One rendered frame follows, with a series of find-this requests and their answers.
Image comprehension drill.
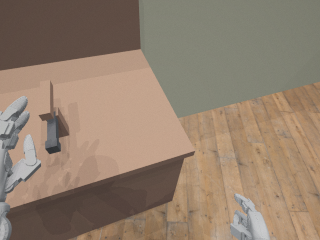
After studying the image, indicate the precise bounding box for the left robot forearm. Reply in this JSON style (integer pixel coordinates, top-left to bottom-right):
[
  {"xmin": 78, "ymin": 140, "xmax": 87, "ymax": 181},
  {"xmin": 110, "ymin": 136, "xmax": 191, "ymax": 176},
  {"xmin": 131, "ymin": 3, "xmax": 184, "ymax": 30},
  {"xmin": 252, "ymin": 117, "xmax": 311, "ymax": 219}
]
[{"xmin": 0, "ymin": 202, "xmax": 12, "ymax": 240}]

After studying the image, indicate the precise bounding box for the counter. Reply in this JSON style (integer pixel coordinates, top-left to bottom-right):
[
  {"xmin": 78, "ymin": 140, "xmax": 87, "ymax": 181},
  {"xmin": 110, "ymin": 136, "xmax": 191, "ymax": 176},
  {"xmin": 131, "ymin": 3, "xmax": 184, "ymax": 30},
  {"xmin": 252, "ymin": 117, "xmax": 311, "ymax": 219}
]
[{"xmin": 0, "ymin": 0, "xmax": 195, "ymax": 240}]

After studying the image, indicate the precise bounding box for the robot left hand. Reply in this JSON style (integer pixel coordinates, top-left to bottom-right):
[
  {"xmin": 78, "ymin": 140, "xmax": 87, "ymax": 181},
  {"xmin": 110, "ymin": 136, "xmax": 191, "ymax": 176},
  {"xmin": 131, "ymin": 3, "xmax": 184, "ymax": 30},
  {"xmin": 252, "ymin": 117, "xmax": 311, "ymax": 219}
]
[{"xmin": 0, "ymin": 96, "xmax": 41, "ymax": 202}]

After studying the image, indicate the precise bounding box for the tap lever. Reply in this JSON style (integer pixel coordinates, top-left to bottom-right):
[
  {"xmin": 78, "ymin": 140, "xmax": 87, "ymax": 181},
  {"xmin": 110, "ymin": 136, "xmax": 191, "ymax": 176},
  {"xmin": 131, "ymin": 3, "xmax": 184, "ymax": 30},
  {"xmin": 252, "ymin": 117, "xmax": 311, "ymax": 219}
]
[{"xmin": 45, "ymin": 111, "xmax": 61, "ymax": 154}]

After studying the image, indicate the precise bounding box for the robot right hand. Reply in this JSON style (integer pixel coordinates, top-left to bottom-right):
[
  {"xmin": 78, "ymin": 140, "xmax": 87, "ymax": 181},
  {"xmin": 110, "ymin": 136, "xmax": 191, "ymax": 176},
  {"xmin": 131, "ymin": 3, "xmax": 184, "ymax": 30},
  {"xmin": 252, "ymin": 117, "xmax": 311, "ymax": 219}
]
[{"xmin": 230, "ymin": 193, "xmax": 271, "ymax": 240}]

